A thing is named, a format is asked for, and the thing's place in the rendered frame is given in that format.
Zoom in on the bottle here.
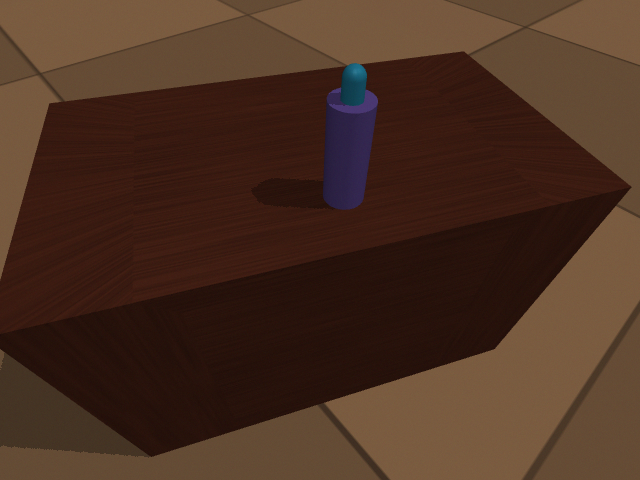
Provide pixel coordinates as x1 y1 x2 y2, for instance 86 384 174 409
323 63 378 210

